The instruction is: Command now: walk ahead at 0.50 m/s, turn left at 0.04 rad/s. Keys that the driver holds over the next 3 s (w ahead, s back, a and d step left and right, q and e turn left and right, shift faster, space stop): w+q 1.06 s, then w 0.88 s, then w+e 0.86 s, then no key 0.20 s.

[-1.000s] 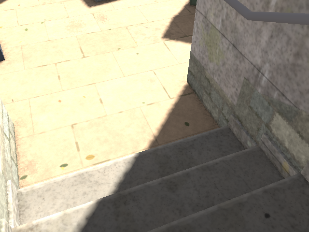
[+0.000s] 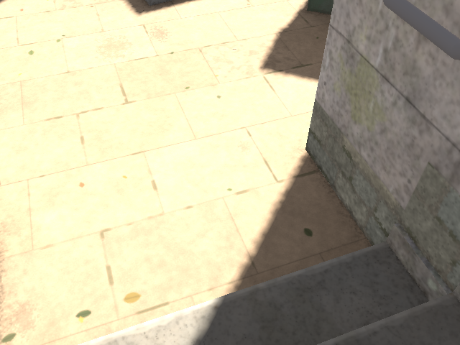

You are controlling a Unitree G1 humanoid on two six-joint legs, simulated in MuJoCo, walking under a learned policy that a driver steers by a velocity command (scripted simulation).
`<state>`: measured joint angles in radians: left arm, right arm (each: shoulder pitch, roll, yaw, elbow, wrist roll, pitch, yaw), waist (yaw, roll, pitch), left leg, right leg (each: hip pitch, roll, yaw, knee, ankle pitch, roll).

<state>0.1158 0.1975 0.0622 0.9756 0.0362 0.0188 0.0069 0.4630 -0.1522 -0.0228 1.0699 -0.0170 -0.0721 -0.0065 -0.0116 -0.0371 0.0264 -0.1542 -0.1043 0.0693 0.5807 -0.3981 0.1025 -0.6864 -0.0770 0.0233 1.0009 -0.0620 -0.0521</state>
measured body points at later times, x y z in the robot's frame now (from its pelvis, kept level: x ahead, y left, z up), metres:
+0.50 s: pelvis +0.30 -0.08 -0.14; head +0.31 -0.08 +0.31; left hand +0.28 +0.16 -0.28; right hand +0.33 -0.31 -0.29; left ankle +0.27 +0.05 -0.74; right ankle +0.31 -0.18 -0.87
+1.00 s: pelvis +0.57 +0.09 -0.29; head +0.58 +0.11 +0.16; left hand +0.32 +0.16 -0.42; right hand +0.83 -0.03 -0.40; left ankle +0.57 +0.19 -1.02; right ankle +0.40 -0.17 -0.77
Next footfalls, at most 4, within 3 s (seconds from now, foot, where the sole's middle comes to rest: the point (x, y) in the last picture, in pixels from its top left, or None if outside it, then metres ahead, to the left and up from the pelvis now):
0.32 right None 0.35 -0.18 -0.91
0.92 left None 0.61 0.22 -1.06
1.38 right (196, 274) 1.00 0.15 -1.21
1.86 left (118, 255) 1.10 0.51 -1.21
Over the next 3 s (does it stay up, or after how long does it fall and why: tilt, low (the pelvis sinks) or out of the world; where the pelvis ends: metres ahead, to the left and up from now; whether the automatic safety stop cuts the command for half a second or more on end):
stays up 1.60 0.61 -0.44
